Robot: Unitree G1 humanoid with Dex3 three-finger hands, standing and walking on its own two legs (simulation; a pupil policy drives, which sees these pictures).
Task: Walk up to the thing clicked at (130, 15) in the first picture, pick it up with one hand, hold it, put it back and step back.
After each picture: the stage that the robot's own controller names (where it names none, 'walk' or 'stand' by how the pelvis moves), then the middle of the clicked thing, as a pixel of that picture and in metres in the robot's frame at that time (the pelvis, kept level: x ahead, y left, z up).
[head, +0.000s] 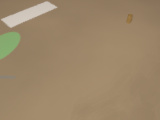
stand; (129, 18) +2.01 -0.71 -0.72
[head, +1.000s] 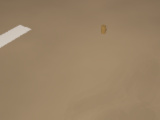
walk; (103, 29) +1.97 -0.18 -0.69
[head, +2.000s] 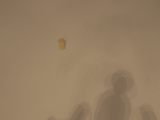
walk; (61, 44) +1.33 +0.28 -0.71
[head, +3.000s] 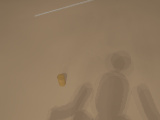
walk; (61, 80) +0.90 +0.26 -0.72
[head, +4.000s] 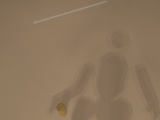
walk; (61, 110) +0.57 +0.23 -0.71
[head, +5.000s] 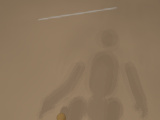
stand; out of the picture +0.47 +0.13 -0.70
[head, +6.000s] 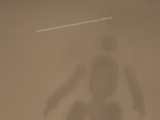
stand; out of the picture +0.42 +0.15 -0.72
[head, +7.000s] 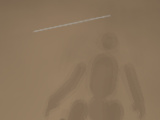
stand; out of the picture +0.43 +0.16 -0.73
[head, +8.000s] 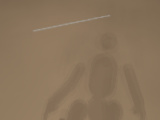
stand; out of the picture +0.43 +0.16 -0.72
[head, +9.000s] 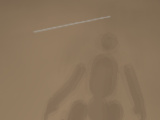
stand; out of the picture +0.42 +0.16 -0.73
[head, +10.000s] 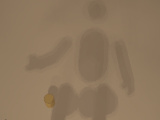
go down; (49, 101) +0.46 +0.16 -0.60
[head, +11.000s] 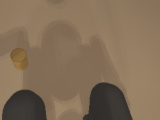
go down; (20, 59) +0.50 +0.20 -0.30
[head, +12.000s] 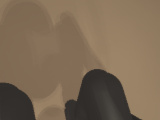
close in; out of the picture +0.48 +0.23 -0.25
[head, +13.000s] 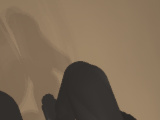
close; out of the picture +0.48 +0.26 -0.23
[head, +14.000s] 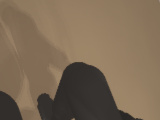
close; out of the picture +0.47 +0.26 -0.24
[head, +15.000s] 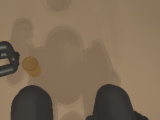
lift; (32, 67) +0.46 +0.18 -0.30
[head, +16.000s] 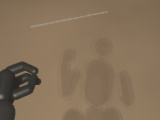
hold; out of the picture +0.40 +0.11 -0.65
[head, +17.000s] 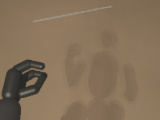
close; out of the picture +0.41 +0.13 -0.67
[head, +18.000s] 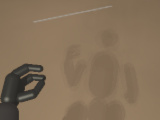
close; out of the picture +0.40 +0.12 -0.67
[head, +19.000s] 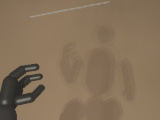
stand; out of the picture +0.40 +0.12 -0.67
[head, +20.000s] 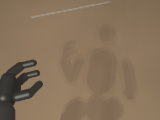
stand; out of the picture +0.41 +0.12 -0.68
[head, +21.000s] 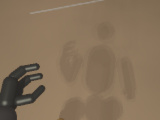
stand; out of the picture +0.40 +0.12 -0.66
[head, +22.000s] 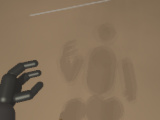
stand; out of the picture +0.40 +0.12 -0.66
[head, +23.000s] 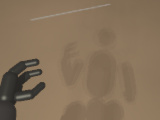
stand; out of the picture +0.40 +0.12 -0.66
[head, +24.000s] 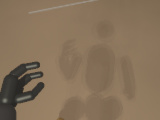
stand; out of the picture +0.40 +0.12 -0.66
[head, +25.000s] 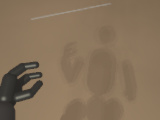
stand; out of the picture +0.40 +0.12 -0.68
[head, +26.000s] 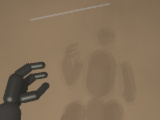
close; out of the picture +0.40 +0.12 -0.66
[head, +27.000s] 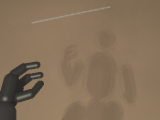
close; out of the picture +0.40 +0.12 -0.68
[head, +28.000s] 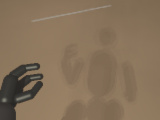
close; out of the picture +0.40 +0.12 -0.68
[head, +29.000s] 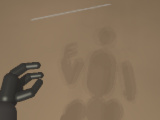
close; out of the picture +0.40 +0.12 -0.67
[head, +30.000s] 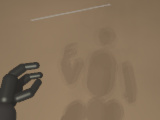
close; out of the picture +0.40 +0.12 -0.67
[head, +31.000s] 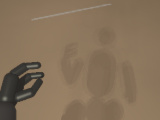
close; out of the picture +0.40 +0.12 -0.67
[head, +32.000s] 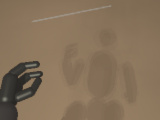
close; out of the picture +0.40 +0.12 -0.67
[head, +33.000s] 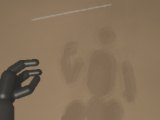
close; out of the picture +0.40 +0.12 -0.67
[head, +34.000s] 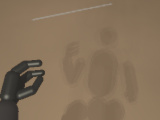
close; out of the picture +0.40 +0.12 -0.67
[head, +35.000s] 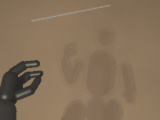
close; out of the picture +0.40 +0.12 -0.68
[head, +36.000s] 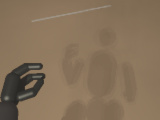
close; out of the picture +0.40 +0.12 -0.68
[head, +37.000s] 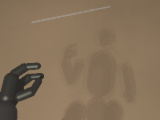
close; out of the picture +0.39 +0.12 -0.68
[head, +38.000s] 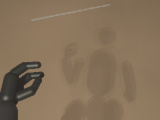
close; out of the picture +0.40 +0.12 -0.68
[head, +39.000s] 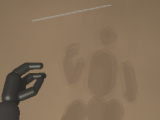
close; out of the picture +0.40 +0.12 -0.68
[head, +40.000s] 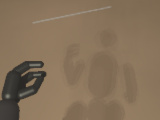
close; out of the picture +0.40 +0.12 -0.68
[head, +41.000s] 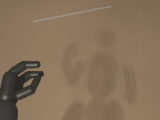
close; out of the picture +0.40 +0.12 -0.67
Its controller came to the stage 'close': yes
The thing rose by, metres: 0.00
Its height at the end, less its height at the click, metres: +0.00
